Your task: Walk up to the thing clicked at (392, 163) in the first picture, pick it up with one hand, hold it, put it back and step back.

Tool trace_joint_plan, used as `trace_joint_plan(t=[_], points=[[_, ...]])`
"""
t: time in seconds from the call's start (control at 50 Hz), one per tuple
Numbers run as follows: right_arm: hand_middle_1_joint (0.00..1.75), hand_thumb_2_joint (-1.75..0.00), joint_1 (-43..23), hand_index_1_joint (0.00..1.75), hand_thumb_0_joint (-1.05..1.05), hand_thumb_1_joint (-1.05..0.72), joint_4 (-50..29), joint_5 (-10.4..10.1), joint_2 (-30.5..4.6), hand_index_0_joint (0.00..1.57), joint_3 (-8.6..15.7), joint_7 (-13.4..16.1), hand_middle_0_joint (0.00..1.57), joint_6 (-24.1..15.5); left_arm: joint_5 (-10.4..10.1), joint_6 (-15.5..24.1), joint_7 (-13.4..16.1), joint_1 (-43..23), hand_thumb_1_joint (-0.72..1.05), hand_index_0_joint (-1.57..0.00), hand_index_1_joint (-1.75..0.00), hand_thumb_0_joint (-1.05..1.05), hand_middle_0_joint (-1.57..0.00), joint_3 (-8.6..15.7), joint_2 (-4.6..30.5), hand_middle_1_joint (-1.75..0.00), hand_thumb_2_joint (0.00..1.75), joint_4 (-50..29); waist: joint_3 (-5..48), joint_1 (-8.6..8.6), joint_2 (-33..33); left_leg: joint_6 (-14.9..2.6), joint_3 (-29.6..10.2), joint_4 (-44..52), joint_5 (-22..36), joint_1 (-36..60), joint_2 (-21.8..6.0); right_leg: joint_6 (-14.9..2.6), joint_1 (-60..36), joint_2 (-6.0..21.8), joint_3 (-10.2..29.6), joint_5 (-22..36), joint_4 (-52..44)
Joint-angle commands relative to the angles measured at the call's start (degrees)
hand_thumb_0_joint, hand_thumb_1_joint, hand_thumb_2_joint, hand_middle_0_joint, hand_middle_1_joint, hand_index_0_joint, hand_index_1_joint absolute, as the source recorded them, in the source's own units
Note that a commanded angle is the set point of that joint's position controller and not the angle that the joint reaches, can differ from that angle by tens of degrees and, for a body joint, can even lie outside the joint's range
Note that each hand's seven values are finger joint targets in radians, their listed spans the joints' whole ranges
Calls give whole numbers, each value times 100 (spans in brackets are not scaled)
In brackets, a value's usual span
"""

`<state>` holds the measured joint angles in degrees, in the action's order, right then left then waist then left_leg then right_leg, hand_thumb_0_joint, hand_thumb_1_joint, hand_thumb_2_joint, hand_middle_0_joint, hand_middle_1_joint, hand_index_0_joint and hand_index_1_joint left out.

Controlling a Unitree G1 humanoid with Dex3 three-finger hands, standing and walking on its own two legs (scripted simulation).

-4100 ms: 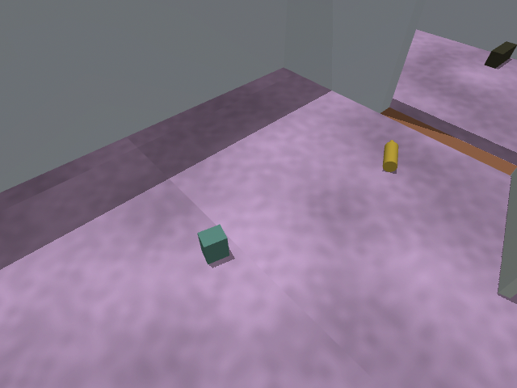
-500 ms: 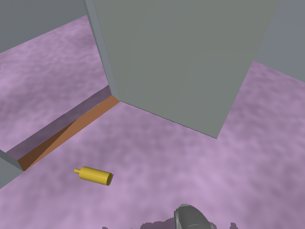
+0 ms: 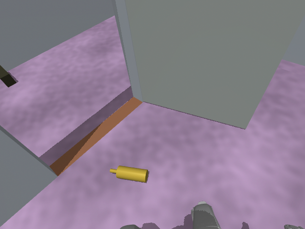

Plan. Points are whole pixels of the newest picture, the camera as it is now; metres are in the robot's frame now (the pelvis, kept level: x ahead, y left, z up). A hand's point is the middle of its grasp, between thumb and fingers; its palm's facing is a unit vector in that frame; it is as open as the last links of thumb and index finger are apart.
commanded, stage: walk up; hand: left
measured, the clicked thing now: (128, 173) +0.56 +0.23 -0.66
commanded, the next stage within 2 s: stand in 1.90 s
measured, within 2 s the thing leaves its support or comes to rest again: neither
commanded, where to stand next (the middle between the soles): +0.12 +0.00 m, yaw -9 degrees
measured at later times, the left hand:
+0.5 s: hand (74, 214) +0.20 +0.25 -0.10, palm faces -0.24 -0.90 -0.36, open 7.4 cm
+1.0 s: hand (69, 226) +0.17 +0.25 -0.08, palm faces -0.20 -0.92 -0.34, open 7.4 cm
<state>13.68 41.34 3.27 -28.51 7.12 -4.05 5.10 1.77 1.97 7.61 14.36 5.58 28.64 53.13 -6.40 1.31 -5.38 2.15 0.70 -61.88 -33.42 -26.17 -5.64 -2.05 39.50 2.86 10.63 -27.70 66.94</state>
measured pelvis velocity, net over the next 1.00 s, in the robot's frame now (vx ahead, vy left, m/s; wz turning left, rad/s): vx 0.03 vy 0.02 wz -0.20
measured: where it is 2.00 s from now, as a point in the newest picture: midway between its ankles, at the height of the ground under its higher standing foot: outside the picture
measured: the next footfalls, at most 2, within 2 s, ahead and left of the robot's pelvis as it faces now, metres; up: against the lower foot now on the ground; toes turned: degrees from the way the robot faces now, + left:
right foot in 0.48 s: +0.08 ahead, -0.09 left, +0.00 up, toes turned -10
left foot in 0.68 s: +0.11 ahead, +0.17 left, +0.00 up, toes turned -9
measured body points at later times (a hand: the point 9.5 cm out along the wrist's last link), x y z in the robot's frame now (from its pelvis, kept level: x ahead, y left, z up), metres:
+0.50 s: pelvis +0.02 +0.03 +0.05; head +0.07 +0.03 +0.49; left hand +0.21 +0.30 -0.07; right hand -0.03 -0.30 -0.06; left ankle +0.00 +0.14 -0.66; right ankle +0.04 -0.09 -0.67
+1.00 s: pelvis +0.03 +0.02 +0.07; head +0.06 +0.01 +0.52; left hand +0.18 +0.30 -0.06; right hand +0.04 -0.28 -0.07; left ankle +0.08 +0.17 -0.67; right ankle +0.04 -0.09 -0.67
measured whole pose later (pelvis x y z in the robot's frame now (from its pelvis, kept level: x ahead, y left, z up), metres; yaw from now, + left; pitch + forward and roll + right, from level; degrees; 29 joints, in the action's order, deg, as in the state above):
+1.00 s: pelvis +0.03 +0.02 +0.07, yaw -12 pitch -2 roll +1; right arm 6.6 64.0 -0.1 -20.9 -0.6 -0.4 -1.7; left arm -0.2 0.0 -1.1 3.2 1.0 19.5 65.4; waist -4.6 0.5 -0.5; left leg 3.0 2.2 -25.7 -12.4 -11.6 -3.3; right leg -0.7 15.1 -0.3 1.4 -12.7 29.3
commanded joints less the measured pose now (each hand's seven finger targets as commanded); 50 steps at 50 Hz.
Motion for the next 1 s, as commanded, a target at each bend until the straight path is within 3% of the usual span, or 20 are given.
trace_joint_plan(t=[0.0, 0.04, 0.12, 0.18, 0.22, 0.34, 0.4, 0.44, 0.46, 0.48, 0.5, 0.54, 0.64, 0.66, 0.68, 0.7, 0.72, 0.78, 0.88, 0.98], points=[[30, -90, -283, 30, 0, -90, -273, 16, -1397, 20, 311, 288, 20, -324, -173, 262, -47, 120, 90, -20, -30, 0, -20, 248, 1115, -30, 90, -151, -183, 30, -177, -1050, -2292, 3678, -648, 400, -1034, 14, 786, -232, -664, 301, 711], [30, -90, -174, 30, 0, -90, -52, -93, -1335, 20, 246, 307, 20, -451, -125, 254, -282, 185, 90, -20, -30, 0, -20, 198, 972, -30, 90, -89, 4, 33, -421, -1237, -2132, 3486, -33, 849, -1112, 55, 339, -221, -811, 190, 100], [30, -90, 440, 30, 0, -90, 320, -157, -1281, 20, 106, 450, 20, -731, -65, 147, -535, -259, 90, -20, -30, 0, -20, 154, 738, -30, 90, -340, 84, 145, 30, -1185, -2385, 3539, 1129, 1688, -1609, 20, 205, -280, -331, 39, -668], [30, -90, 754, 30, 0, -90, 495, -211, -1188, 20, 53, 548, 20, -879, -72, 60, -595, -314, 90, -20, -30, 0, -20, 134, 690, -30, 90, -410, 257, 174, 52, -863, -2069, 3427, 3251, 2440, -1599, -21, 224, -322, -274, 143, -902], [30, -90, 862, 30, 0, -90, 569, -240, -1177, 20, 61, 585, 20, -930, -84, 45, -616, -416, 90, -20, -30, 0, -20, 111, 663, -30, 90, -493, 375, 197, -116, -880, -1831, 3397, 4281, 2667, -1633, -34, 39, -271, -461, 101, -1026], [30, -90, 918, 30, 0, -90, 674, -206, -1028, 20, 14, 597, 20, -863, -142, 50, -703, -667, 90, -20, -30, 0, -20, -21, 446, -30, 90, -592, 593, 285, -623, -860, -670, 3243, 5198, 2695, -1199, -78, -732, -267, -1163, 354, -1802], [30, -90, 471, 30, 0, -90, 598, -233, -945, 20, -65, 552, 20, -758, -140, 83, -702, -515, 90, -20, -30, 0, -20, -66, 313, -30, 90, -473, 658, 98, -669, -933, -74, 2895, 4811, 2085, -959, -138, -1699, -421, -1504, 911, -2800], [30, -90, 177, 30, 0, -90, 486, -310, -659, 20, -202, 503, 20, -732, -105, 148, -631, 108, 90, -20, -30, 0, -20, 52, 558, -30, 90, -205, 963, -352, -124, -658, 449, 1838, 4445, 1005, -621, -296, -3445, -452, -1232, 1755, -3712], [30, -90, 217, 30, 0, -90, 444, -353, -331, 20, -329, 499, 20, -733, -76, 190, -565, 323, 90, -20, -30, 0, -20, 198, 993, -30, 90, -102, 1156, -501, 840, -307, 525, 848, 3446, -171, -274, -639, -4294, 517, 494, 2562, -3780], [30, -90, 177, 30, 0, -90, 410, -392, -243, 20, -369, 532, 20, -678, -128, 218, -522, 204, 90, -20, -30, 0, -20, 181, 1149, -30, 90, -210, 1301, -443, 1161, -215, 254, 411, 370, -508, 209, -1543, -4095, 1780, 2205, 2975, -4130], [30, -90, -56, 30, 0, -90, 514, -345, -561, 20, -248, 588, 20, -600, -178, 190, -531, -68, 90, -20, -30, 0, -20, 144, 1138, -30, 90, -251, 1078, -371, 792, -223, -136, 213, -639, -278, 24, -1775, -3495, 1856, 2050, 2748, -4122], [30, -90, 68, 30, 0, -90, 764, -380, -554, 20, -272, 559, 20, -616, -150, 168, -509, -679, 90, -20, -30, 0, -20, 29, 928, -30, 90, -291, 751, -128, 716, -279, -232, 631, -358, -82, -46, -1436, -2878, 1363, 1149, 2521, -3949], [30, -90, 543, 30, 0, -90, 1414, -323, -469, 20, -285, 521, 20, -723, -154, 29, -608, -1398, 90, -20, -30, 0, -20, -87, 667, -30, 90, -199, 722, 232, 1296, -266, 172, 2906, 1959, 1674, 265, -640, -1460, 619, 32, 2187, -3589], [30, -90, 362, 30, 0, -90, 1410, -270, -571, 20, -262, 532, 20, -746, -193, -18, -638, -1475, 90, -20, -30, 0, -20, -129, 510, -30, 90, -198, 618, 189, 1131, -291, -175, 3193, 2232, 1757, 92, -428, -1200, 500, 24, 1619, -3525], [30, -90, -69, 30, 0, -90, 1308, -236, -764, 20, -260, 527, 20, -779, -228, -63, -673, -1442, 90, -20, -30, 0, -20, -173, 320, -30, 90, -170, 473, 27, 652, -431, -987, 3768, 1450, 1399, -407, -187, -1116, 272, -80, 926, -3564], [30, -90, -549, 30, 0, -90, 1257, -293, -964, 20, -278, 491, 20, -791, -220, -101, -694, -1290, 90, -20, -30, 0, -20, -148, 396, -30, 90, 22, 338, -179, 320, -665, -1408, 4058, 296, 454, -753, -114, -1900, 36, -302, 271, -3526], [30, -90, -781, 30, 0, -90, 1314, -285, -876, 20, -323, 458, 20, -766, -173, -101, -715, -1224, 90, -20, -30, 0, -20, -125, 445, -30, 90, 201, 275, -268, 405, -649, -1218, 4096, -226, 84, -678, -132, -2432, 15, -311, 129, -3623], [30, -90, -640, 30, 0, -90, 1580, -286, -614, 20, -432, 441, 20, -780, -160, -45, -779, -1488, 90, -20, -30, 0, -20, -109, 493, -30, 90, 370, 291, -96, 756, -359, -564, 3776, 862, 760, -114, -225, -2024, 309, 259, 54, -4282], [30, -90, -778, 30, 0, -90, 1890, -319, -500, 20, -521, 436, 20, -848, -208, 9, -778, -1664, 90, -20, -30, 0, -20, -208, 322, -30, 90, 636, 1032, -62, 752, -324, -369, 3950, 2206, 1623, -179, -64, -2630, 385, -16, 1938, -4386], [30, -90, -978, 30, 0, -90, 2047, -348, -430, 20, -534, 466, 20, -820, -234, -26, -762, -1649, 90, -20, -30, 0, -20, -224, 308, -30, 90, 894, 1152, -85, 774, -277, -229, 4143, 2736, 1891, -215, 15, -3000, 445, -149, 2652, -4557]])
